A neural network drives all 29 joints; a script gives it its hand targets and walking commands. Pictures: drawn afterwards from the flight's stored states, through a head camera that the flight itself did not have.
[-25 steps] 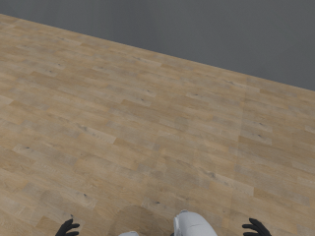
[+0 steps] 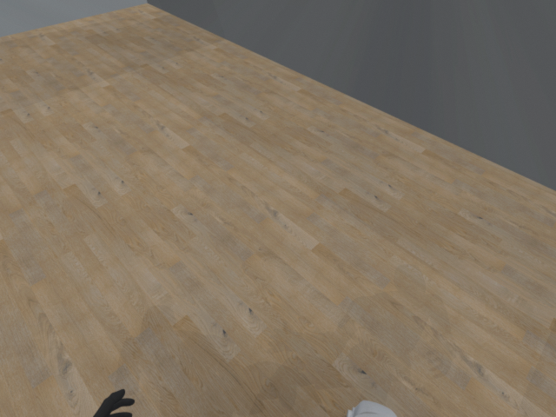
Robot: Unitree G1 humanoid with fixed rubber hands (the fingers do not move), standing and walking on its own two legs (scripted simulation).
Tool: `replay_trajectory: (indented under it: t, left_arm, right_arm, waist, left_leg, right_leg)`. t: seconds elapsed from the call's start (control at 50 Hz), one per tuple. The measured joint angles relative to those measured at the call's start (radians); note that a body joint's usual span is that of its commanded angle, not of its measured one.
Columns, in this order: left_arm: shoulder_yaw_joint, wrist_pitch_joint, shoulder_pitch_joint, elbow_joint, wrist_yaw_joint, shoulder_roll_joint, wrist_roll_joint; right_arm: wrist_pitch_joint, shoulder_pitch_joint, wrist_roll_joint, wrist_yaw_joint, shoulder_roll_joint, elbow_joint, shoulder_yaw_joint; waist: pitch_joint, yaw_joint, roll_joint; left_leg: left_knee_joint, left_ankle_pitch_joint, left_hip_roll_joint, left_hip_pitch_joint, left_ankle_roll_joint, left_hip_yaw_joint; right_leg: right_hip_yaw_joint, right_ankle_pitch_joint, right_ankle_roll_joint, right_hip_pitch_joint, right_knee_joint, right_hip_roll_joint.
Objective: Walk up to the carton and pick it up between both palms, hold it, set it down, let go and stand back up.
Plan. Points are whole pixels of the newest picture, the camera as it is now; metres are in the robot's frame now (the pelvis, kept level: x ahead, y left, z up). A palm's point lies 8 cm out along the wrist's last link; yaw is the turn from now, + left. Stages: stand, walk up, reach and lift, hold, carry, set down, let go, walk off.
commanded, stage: walk up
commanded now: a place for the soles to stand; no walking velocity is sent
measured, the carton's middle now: out of the picture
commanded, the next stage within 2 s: none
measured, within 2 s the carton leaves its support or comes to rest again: neither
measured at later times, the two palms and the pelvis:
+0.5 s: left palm out of the picture -0.04 +0.38 -0.07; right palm (370, 406) +0.15 -0.13 -0.11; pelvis -0.01 +0.09 +0.02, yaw +25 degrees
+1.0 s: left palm out of the picture -0.15 +0.51 -0.10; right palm (209, 373) +0.21 +0.11 -0.09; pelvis -0.01 +0.26 +0.01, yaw +50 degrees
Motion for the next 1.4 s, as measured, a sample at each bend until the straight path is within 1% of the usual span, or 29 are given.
replay_trajectory:
  t: [0.02,0.06,0.1,0.16,0.24,0.3,0.34,0.36,0.4,0.42,0.48,0.54,0.6,0.66,0.72,0.76,0.78,0.82,0.84,0.88,0.98,1.06,1.1,1.14,1.16,1.2,1.26,1.32,1.4]
  left_arm:
    - [0.011,0.010,0.003,0.006,-0.002,0.012,-0.005]
    - [0.026,0.040,0.026,0.012,-0.004,0.031,-0.032]
    - [0.031,0.048,0.034,0.013,-0.012,0.041,-0.046]
    - [0.025,0.018,0.039,0.000,-0.023,0.026,-0.050]
    - [0.011,-0.008,0.045,-0.019,-0.028,-0.011,-0.049]
    - [-0.002,-0.010,0.048,-0.031,-0.020,-0.030,-0.056]
    - [-0.012,-0.021,0.059,-0.041,-0.010,-0.040,-0.058]
    - [-0.017,-0.026,0.061,-0.040,-0.004,-0.051,-0.054]
    - [-0.031,-0.023,0.067,-0.033,0.003,-0.057,-0.045]
    - [-0.032,-0.022,0.065,-0.026,0.006,-0.055,-0.042]
    - [-0.020,-0.030,0.070,-0.015,0.017,-0.051,-0.025]
    - [-0.011,-0.036,0.079,0.001,0.015,-0.044,-0.010]
    - [-0.006,-0.043,0.090,0.010,0.007,-0.033,0.004]
    - [-0.003,-0.046,0.110,0.011,-0.001,-0.024,0.007]
    - [0.005,-0.033,0.138,0.014,-0.007,-0.007,0.012]
    - [0.011,-0.019,0.163,0.016,-0.011,0.005,0.012]
    - [0.015,-0.009,0.170,0.021,-0.016,0.017,0.011]
    - [0.022,0.021,0.176,0.025,-0.032,0.037,-0.009]
    - [0.024,0.030,0.174,0.021,-0.041,0.046,-0.022]
    - [0.022,0.021,0.158,0.003,-0.052,0.052,-0.037]
    - [-0.002,-0.025,0.121,-0.048,-0.061,0.024,-0.048]
    - [-0.010,-0.026,0.110,-0.070,-0.057,-0.006,-0.048]
    - [-0.015,-0.034,0.113,-0.079,-0.046,-0.024,-0.052]
    - [-0.021,-0.056,0.127,-0.099,-0.033,-0.032,-0.048]
    - [-0.024,-0.066,0.126,-0.103,-0.025,-0.040,-0.038]
    - [-0.035,-0.064,0.116,-0.106,-0.014,-0.052,-0.031]
    - [-0.038,-0.059,0.115,-0.104,-0.004,-0.068,-0.030]
    - [-0.041,-0.067,0.134,-0.092,-0.006,-0.067,-0.019]
    - [-0.037,-0.081,0.174,-0.071,-0.017,-0.042,-0.014]
  right_arm:
    - [-0.011,0.000,-0.002,-0.006,0.008,0.004,-0.002]
    - [-0.021,0.015,-0.010,-0.018,0.025,0.004,0.004]
    - [-0.020,0.043,-0.019,-0.033,0.046,0.008,0.010]
    - [-0.009,0.079,-0.031,-0.045,0.054,0.010,0.010]
    - [-0.008,0.093,-0.038,-0.038,0.042,-0.008,0.003]
    - [-0.005,0.084,-0.035,-0.034,0.032,-0.024,0.005]
    - [0.002,0.074,-0.030,-0.030,0.021,-0.032,0.014]
    - [0.004,0.060,-0.026,-0.030,0.011,-0.032,0.017]
    - [0.012,0.042,-0.036,-0.032,0.012,-0.039,0.009]
    - [0.017,0.035,-0.048,-0.028,0.016,-0.044,0.007]
    - [0.025,-0.001,-0.064,-0.006,0.015,-0.051,-0.001]
    - [0.020,-0.028,-0.052,0.010,0.000,-0.043,-0.007]
    - [0.023,-0.052,-0.035,0.021,-0.015,-0.023,-0.007]
    - [0.022,-0.073,-0.021,0.029,-0.022,-0.007,-0.007]
    - [0.008,-0.084,-0.002,0.029,-0.018,-0.009,-0.002]
    - [-0.015,-0.076,0.001,0.019,-0.016,-0.028,-0.001]
    - [-0.032,-0.076,0.000,0.008,-0.006,-0.034,-0.004]
    - [-0.052,-0.075,0.003,-0.014,0.018,-0.044,0.003]
    - [-0.055,-0.068,0.007,-0.023,0.033,-0.043,0.007]
    - [-0.050,-0.044,0.008,-0.042,0.059,-0.036,0.011]
    - [-0.037,0.026,-0.004,-0.051,0.082,-0.024,0.006]
    - [-0.026,0.066,-0.009,-0.043,0.075,-0.023,0.009]
    - [-0.026,0.087,-0.011,-0.043,0.064,-0.032,0.013]
    - [-0.030,0.113,-0.007,-0.043,0.055,-0.045,0.021]
    - [-0.032,0.115,-0.007,-0.043,0.050,-0.045,0.023]
    - [-0.017,0.106,-0.026,-0.044,0.046,-0.045,0.018]
    - [0.004,0.072,-0.040,-0.032,0.033,-0.051,0.006]
    - [-0.001,0.029,-0.027,-0.018,0.011,-0.072,-0.011]
    - [-0.022,-0.035,-0.008,-0.010,-0.005,-0.095,-0.018]
  waist:
    - [0.001,0.001,-0.026]
    - [-0.017,-0.020,-0.048]
    - [-0.030,-0.046,-0.059]
    - [-0.039,-0.057,-0.050]
    - [-0.034,-0.052,-0.020]
    - [-0.025,-0.045,-0.001]
    - [-0.023,-0.019,0.004]
    - [-0.014,-0.001,0.024]
    - [-0.013,0.002,0.053]
    - [-0.011,0.003,0.060]
    - [0.002,0.020,0.069]
    - [0.007,0.030,0.067]
    - [0.012,0.045,0.060]
    - [0.007,0.061,0.046]
    - [-0.009,0.072,0.019]
    - [-0.032,0.074,0.005]
    - [-0.031,0.069,-0.016]
    - [-0.033,0.057,-0.047]
    - [-0.037,0.044,-0.058]
    - [-0.034,0.032,-0.076]
    - [-0.024,0.008,-0.057]
    - [-0.033,-0.008,-0.022]
    - [-0.040,-0.007,0.005]
    - [-0.053,0.008,0.021]
    - [-0.051,0.020,0.038]
    - [-0.042,0.025,0.064]
    - [-0.021,0.044,0.077]
    - [-0.001,0.064,0.084]
    - [0.029,0.088,0.075]
  left_leg:
    - [0.014,0.005,-0.020,-0.002,-0.007,0.009]
    - [0.038,0.005,-0.045,-0.019,0.006,0.003]
    - [-0.003,0.036,-0.077,-0.020,0.031,-0.024]
    - [-0.089,0.099,-0.129,-0.009,0.060,-0.057]
    - [-0.149,0.146,-0.199,-0.001,0.084,-0.088]
    - [-0.162,0.162,-0.258,-0.002,0.094,-0.113]
    - [-0.151,0.160,-0.300,-0.006,0.101,-0.118]
    - [-0.120,0.125,-0.306,-0.014,0.100,-0.122]
    - [0.011,0.014,-0.297,-0.068,0.065,-0.107]
    - [0.093,0.004,-0.279,-0.103,0.045,-0.087]
    - [0.286,0.037,-0.199,-0.190,-0.003,-0.062]
    - [0.354,0.066,-0.107,-0.232,-0.015,-0.063]
    - [0.288,0.070,-0.027,-0.223,-0.011,-0.065]
    - [0.181,0.064,0.016,-0.194,0.003,-0.048]
    - [0.058,0.059,0.025,-0.122,0.027,0.000]
    - [-0.025,0.057,0.011,-0.051,0.044,0.036]
    - [-0.023,0.086,-0.012,-0.046,0.034,0.040]
    - [0.036,0.055,-0.048,-0.059,0.037,0.039]
    - [0.042,0.039,-0.066,-0.062,0.050,0.029]
    - [0.011,0.039,-0.107,-0.045,0.072,0.010]
    - [-0.079,0.065,-0.192,0.014,0.099,-0.049]
    - [-0.110,0.047,-0.248,0.056,0.111,-0.092]
    - [-0.107,0.025,-0.267,0.075,0.112,-0.114]
    - [-0.065,-0.021,-0.288,0.081,0.110,-0.133]
    - [-0.014,-0.060,-0.285,0.069,0.107,-0.136]
    - [0.183,-0.107,-0.267,-0.006,0.077,-0.113]
    - [0.388,-0.037,-0.203,-0.123,0.028,-0.050]
    - [0.402,0.022,-0.121,-0.221,0.004,-0.034]
    - [0.241,0.114,-0.042,-0.302,0.014,-0.049]
  right_leg:
    - [0.037,-0.116,-0.015,-0.031,0.073,-0.010]
    - [0.149,-0.268,-0.021,-0.097,0.222,0.054]
    - [0.205,-0.264,-0.018,-0.148,0.339,0.123]
    - [0.203,-0.180,-0.005,-0.191,0.391,0.188]
    - [0.192,-0.121,-0.009,-0.158,0.263,0.256]
    - [0.218,-0.111,-0.017,-0.081,0.103,0.301]
    - [0.236,-0.026,-0.026,0.011,-0.073,0.310]
    - [0.233,0.043,-0.034,0.024,-0.099,0.310]
    - [0.191,0.036,-0.040,0.031,-0.086,0.287]
    - [0.165,0.022,-0.040,0.042,-0.090,0.270]
    - [0.109,0.017,-0.023,0.080,-0.123,0.228]
    - [0.060,0.009,-0.011,0.110,-0.131,0.183]
    - [0.012,-0.012,0.003,0.143,-0.122,0.140]
    - [-0.033,-0.036,0.013,0.171,-0.110,0.092]
    - [-0.066,-0.069,0.019,0.194,-0.083,0.037]
    - [-0.071,-0.126,0.000,0.188,-0.024,0.003]
    - [-0.042,-0.208,-0.025,0.169,0.044,-0.015]
    - [0.090,-0.347,-0.039,0.087,0.240,0.027]
    - [0.142,-0.362,-0.034,0.042,0.326,0.067]
    - [0.188,-0.322,-0.017,-0.029,0.403,0.122]
    - [0.201,-0.203,0.010,-0.130,0.288,0.192]
    - [0.220,-0.119,0.000,-0.152,0.186,0.227]
    - [0.230,-0.093,-0.014,-0.119,0.089,0.250]
    - [0.232,0.012,-0.026,-0.049,-0.059,0.263]
    - [0.220,0.049,-0.023,-0.049,-0.040,0.262]
    - [0.171,-0.012,-0.011,-0.031,0.014,0.237]
    - [0.115,-0.074,0.006,0.045,-0.004,0.194]
    - [0.065,-0.085,0.020,0.124,-0.058,0.165]
    - [-0.006,-0.104,0.043,0.233,-0.128,0.139]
